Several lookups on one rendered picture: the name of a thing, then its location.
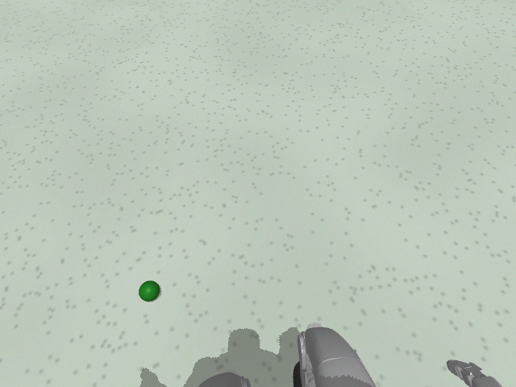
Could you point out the right robot hand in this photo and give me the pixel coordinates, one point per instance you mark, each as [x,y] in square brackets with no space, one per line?
[471,374]

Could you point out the ball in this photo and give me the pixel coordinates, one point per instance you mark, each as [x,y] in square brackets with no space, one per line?
[149,291]

